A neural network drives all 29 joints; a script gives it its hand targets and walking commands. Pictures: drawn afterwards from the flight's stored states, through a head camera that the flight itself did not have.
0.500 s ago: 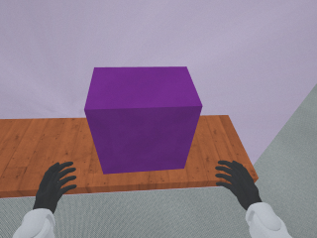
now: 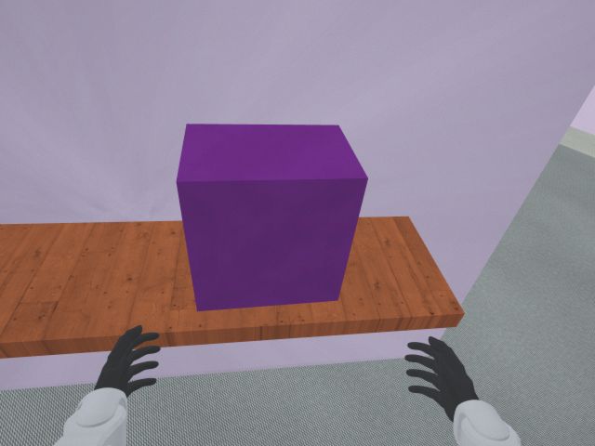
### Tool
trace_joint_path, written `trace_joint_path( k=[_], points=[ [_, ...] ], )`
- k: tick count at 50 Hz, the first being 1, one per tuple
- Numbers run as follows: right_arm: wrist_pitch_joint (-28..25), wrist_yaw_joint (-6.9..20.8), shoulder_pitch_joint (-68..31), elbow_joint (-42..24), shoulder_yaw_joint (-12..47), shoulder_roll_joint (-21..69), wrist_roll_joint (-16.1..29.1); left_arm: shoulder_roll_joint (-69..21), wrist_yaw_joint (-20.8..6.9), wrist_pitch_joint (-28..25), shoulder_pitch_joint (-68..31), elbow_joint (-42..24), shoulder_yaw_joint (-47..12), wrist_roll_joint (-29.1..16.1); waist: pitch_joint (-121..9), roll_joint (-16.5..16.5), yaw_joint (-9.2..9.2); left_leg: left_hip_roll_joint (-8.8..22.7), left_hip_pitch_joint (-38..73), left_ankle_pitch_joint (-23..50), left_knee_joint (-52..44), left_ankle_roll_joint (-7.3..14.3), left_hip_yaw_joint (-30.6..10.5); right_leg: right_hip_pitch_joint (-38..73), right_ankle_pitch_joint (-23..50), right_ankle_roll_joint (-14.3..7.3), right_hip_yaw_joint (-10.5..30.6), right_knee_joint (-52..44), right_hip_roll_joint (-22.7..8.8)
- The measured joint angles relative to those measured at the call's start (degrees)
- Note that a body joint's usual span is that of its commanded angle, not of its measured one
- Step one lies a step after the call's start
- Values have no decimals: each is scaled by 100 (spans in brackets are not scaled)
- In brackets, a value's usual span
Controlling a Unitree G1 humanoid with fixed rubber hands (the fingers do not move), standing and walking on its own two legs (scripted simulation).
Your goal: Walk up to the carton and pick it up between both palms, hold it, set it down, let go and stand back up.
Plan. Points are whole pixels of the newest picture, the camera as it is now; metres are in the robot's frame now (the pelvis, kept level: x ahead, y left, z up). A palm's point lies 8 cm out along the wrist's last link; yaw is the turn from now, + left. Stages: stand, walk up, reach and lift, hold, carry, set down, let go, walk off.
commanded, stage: set down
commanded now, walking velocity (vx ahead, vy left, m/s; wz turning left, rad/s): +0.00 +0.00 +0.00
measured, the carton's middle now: (267, 218) +0.48 +0.07 +0.07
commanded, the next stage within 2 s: let go in 1.34 s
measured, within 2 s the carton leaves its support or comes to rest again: neither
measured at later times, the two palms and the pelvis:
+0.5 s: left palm out of the picture +0.16 +0.27 -0.09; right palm out of the picture +0.16 -0.19 -0.11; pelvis +0.02 +0.02 -0.01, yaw +1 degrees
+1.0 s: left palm (131, 410) +0.22 +0.24 -0.10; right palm (436, 430) +0.21 -0.22 -0.10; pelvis +0.08 +0.00 +0.00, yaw +3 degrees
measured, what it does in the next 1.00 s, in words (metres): shifts its weight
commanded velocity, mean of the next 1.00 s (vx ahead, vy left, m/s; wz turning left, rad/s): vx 0.00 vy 0.00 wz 0.00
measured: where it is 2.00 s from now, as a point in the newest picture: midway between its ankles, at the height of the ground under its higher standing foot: outside the picture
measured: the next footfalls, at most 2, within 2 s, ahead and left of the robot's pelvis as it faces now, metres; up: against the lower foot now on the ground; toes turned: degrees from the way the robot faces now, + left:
none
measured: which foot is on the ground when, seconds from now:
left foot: down 0.00-1.00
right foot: down 0.00-1.00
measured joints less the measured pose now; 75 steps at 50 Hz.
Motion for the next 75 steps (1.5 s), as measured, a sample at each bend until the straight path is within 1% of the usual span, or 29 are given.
trace_joint_path(
  k=[3,6,8,10,15,19,22,27,32,39,44,48,52,57,60,67,71,75],
  points=[
    [2,7,-187,575,-144,-61,-210,19,-73,135,-85,446,-27,79,208,40,-60,-4,-132,-101,250,39,2,-65,-24,46,-13,115,-16],
    [-221,9,-154,1269,-191,-134,-474,8,-204,41,-39,1058,-137,200,430,138,-124,12,-260,-188,448,76,-15,-100,-5,96,-25,126,0],
    [-528,23,-11,1736,-197,-137,-656,-12,-262,-196,74,1473,-240,283,541,206,-153,12,-371,-226,531,100,-17,-175,-3,119,-22,135,2],
    [-925,52,192,2099,-208,-92,-828,-30,-263,-522,244,1749,-354,353,604,269,-166,4,-526,-253,598,118,-7,-323,-14,135,-6,179,-4],
    [-1873,129,513,2600,-282,197,-1158,-4,-89,-1284,510,2021,-488,423,514,356,-187,-56,-1012,-312,757,152,36,-869,-130,173,55,455,-53],
    [-2327,17,279,2953,-192,427,-1374,117,-4,-1497,359,2300,-404,391,244,364,-246,-81,-1314,-360,849,147,37,-1201,-221,187,69,619,-71],
    [-2434,-96,-65,3288,-102,535,-1485,169,-21,-1434,153,2536,-295,400,44,371,-278,-69,-1386,-403,878,128,-8,-1243,-253,171,32,607,-56],
    [-2388,-262,-598,3863,-65,570,-1594,96,-104,-1231,-40,2783,-240,468,-129,380,-349,-47,-1194,-423,751,96,-171,-918,-222,137,-116,292,-26],
    [-2283,-281,-841,4304,-96,490,-1532,-91,-183,-998,69,2798,-339,581,-213,291,-385,-35,-827,-388,444,62,-281,-463,-144,100,-207,-147,-3],
    [-2184,-139,-834,4577,-111,470,-1376,-189,-189,-730,247,2706,-365,787,-179,49,-411,0,-449,-343,59,-3,-345,-60,-91,39,-243,-565,42],
    [-2317,-35,-766,4611,-109,526,-1333,-82,-148,-840,176,2648,-251,930,-78,-35,-451,21,-380,-364,-42,-50,-383,9,-128,-4,-261,-653,71],
    [-2470,-18,-711,4550,-72,538,-1327,-6,-134,-1001,67,2708,-136,963,-46,46,-521,23,-407,-432,-26,-63,-408,-3,-191,-14,-271,-654,78],
    [-2657,-58,-713,4522,-42,510,-1335,6,-136,-1219,-24,2873,-53,895,-96,185,-611,-1,-475,-520,28,-55,-422,-69,-285,1,-267,-596,62],
    [-2824,-111,-809,4601,0,417,-1328,-80,-179,-1419,-91,3142,6,778,-183,331,-686,-43,-526,-625,83,-31,-423,-129,-400,31,-245,-521,29],
    [-2881,-138,-911,4720,16,368,-1341,-147,-228,-1489,-109,3329,11,717,-200,353,-706,-70,-521,-664,82,-17,-411,-149,-456,50,-211,-477,6],
    [-2939,-175,-1140,4979,53,352,-1284,-180,-279,-1545,-75,3528,33,671,-94,194,-688,-88,-515,-638,-11,-17,-407,-207,-454,63,-143,-454,3],
    [-2924,-172,-1190,5164,26,387,-1299,-147,-262,-1517,-52,3536,32,700,-26,102,-612,-60,-584,-608,-25,-34,-418,-234,-394,41,-127,-571,37],
    [-2886,-146,-1187,5296,-37,439,-1291,-108,-227,-1490,2,3436,8,734,49,105,-541,-24,-703,-574,-10,-43,-416,-323,-305,31,-110,-645,76]
  ],
)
